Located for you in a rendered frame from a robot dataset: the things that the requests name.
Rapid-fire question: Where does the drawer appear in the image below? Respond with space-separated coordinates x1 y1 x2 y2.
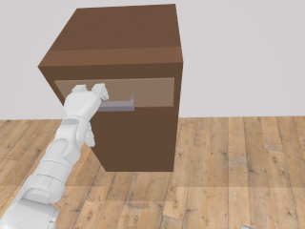
54 77 174 107

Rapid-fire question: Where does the handle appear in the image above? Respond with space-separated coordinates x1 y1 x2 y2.
97 94 134 112

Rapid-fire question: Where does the left robot forearm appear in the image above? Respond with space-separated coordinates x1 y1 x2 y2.
0 114 90 229

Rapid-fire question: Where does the cabinet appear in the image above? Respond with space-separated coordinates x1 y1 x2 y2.
37 4 184 172

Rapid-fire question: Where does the left robot upper arm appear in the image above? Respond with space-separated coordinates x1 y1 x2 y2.
2 198 59 229

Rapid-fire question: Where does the left robot hand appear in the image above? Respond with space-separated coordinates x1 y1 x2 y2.
64 83 109 147

